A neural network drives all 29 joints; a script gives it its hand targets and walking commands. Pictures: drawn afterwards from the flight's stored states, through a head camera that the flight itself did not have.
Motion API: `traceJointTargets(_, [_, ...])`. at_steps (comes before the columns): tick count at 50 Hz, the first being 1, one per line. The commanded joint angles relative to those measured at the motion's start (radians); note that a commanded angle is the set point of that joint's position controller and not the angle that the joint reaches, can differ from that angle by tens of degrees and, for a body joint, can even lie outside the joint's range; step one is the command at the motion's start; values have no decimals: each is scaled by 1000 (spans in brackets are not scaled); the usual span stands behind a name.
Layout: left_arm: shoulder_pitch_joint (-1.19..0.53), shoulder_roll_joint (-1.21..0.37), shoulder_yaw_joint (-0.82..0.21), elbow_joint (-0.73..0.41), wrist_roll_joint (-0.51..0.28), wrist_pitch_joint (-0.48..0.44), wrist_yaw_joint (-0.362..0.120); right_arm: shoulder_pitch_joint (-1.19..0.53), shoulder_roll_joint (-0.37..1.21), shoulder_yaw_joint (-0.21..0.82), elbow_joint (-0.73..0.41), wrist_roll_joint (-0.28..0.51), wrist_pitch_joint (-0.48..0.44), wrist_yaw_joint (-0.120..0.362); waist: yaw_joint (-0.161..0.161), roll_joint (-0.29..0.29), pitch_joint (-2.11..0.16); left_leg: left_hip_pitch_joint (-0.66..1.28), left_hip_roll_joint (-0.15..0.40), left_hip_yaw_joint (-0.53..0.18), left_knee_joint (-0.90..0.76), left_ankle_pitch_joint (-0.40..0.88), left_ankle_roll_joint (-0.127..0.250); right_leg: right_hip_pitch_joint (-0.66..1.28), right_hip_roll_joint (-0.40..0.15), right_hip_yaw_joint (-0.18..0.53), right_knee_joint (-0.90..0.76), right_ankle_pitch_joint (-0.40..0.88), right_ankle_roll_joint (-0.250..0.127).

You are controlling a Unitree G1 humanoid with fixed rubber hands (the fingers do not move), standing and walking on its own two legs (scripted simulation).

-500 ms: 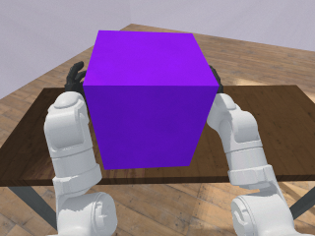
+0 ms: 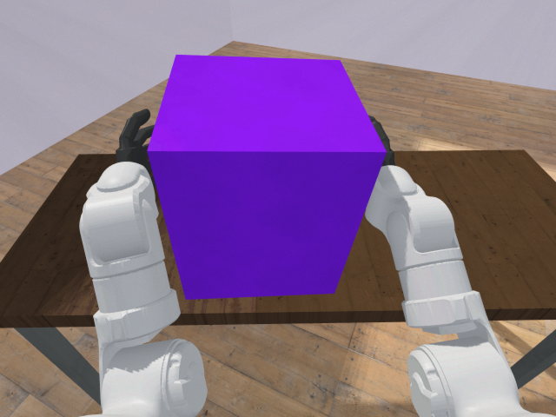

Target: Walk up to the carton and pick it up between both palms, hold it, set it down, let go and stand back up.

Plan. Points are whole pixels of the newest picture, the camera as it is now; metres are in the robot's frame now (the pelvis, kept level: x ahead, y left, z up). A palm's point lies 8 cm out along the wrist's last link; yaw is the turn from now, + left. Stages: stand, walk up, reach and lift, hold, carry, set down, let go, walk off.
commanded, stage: hold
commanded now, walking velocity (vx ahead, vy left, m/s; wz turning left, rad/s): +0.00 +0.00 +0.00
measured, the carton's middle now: (261, 182) +0.38 +0.01 +0.19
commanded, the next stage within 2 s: set down in 0.54 s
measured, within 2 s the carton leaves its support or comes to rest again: neither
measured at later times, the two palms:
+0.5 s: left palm (137, 176) +0.36 +0.16 +0.23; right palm (377, 174) +0.37 -0.14 +0.21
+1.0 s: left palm (145, 190) +0.38 +0.16 +0.19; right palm (366, 184) +0.39 -0.14 +0.17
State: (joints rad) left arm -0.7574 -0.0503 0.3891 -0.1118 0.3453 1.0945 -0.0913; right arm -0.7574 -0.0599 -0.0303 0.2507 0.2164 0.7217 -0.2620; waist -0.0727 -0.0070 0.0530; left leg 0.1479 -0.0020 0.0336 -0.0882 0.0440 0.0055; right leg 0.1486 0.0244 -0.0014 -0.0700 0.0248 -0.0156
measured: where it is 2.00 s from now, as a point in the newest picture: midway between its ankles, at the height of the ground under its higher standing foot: outside the picture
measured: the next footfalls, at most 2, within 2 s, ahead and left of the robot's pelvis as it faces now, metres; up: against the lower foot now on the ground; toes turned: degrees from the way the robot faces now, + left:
none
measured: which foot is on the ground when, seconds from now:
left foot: down 0.00-1.00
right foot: down 0.00-1.00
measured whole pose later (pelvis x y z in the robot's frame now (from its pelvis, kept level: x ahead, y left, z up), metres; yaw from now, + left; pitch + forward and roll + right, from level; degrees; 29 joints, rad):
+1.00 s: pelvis +0.01 +0.00 +0.00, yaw +1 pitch -5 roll +0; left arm -0.66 -0.11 0.38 -0.14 0.36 0.93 -0.12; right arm -0.68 -0.03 -0.05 0.25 0.09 0.55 -0.18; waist -0.07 0.00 0.11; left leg 0.15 -0.01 0.02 -0.09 0.03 0.01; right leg 0.17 0.01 -0.01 -0.09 0.01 -0.01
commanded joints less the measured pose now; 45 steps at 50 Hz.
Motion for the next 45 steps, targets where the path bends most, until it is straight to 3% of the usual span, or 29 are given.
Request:
traceJointTargets(1, [-561, -332, -402, -121, -209, -30, -134, -712, 354, 257, -266, 102, -67, 59, -4, 21, -483, 157, 15, -37, 72, 278, -7, 86, -12, 34, 63, 170, 66])
traceJointTargets(9, [-553, -331, -410, -128, -212, -35, -126, -706, 359, 264, -275, 99, -70, 61, -9, 16, -479, 143, 12, -33, 68, 257, -5, 89, -12, 31, 68, 170, 68])
traceJointTargets(17, [-532, -325, -382, -109, -198, -24, -132, -695, 357, 251, -250, 104, -65, 58, 5, 14, -453, 127, 13, -29, 60, 248, 0, 102, -15, 39, 69, 170, 72])
traceJointTargets(22, [-545, -333, -405, -133, -210, -20, -129, -712, 361, 254, -276, 107, -68, 56, -3, 41, -482, 159, 15, -31, 77, 294, -11, 98, -12, 38, 68, 177, 65])
traceJointTargets(27, [-549, -327, -403, -119, -213, -24, -128, -706, 353, 254, -269, 104, -66, 60, 1, 22, -475, 150, 15, -30, 73, 262, -2, 85, -14, 35, 64, 161, 66])
traceJointTargets(29, [-527, -291, -377, -128, -206, -37, -138, -696, 311, 214, -309, 85, -82, 70, 14, 26, -464, 134, 9, -14, 57, 214, 12, 75, -18, 22, 71, 100, 66])
traceJointTargets(35, [-506, -268, -319, -89, -158, -91, -162, -639, 272, 150, -219, 2, -118, 115, 1, 19, -385, 92, 5, -5, 11, 123, 22, 68, -16, 8, 51, 28, 64])
traceJointTargets(40, [-464, -264, -292, -70, -136, -144, -177, -594, 270, 143, -201, -48, -167, 147, 5, 4, -393, 92, 2, -4, -13, 176, 22, 107, -7, -6, 36, 92, 68])
traceJointTargets(45, [-435, -285, -333, -131, -140, -194, -169, -567, 291, 179, -220, -48, -220, 169, 2, 33, -447, 130, -6, -3, -7, 293, 2, 155, 0, -7, 35, 198, 60])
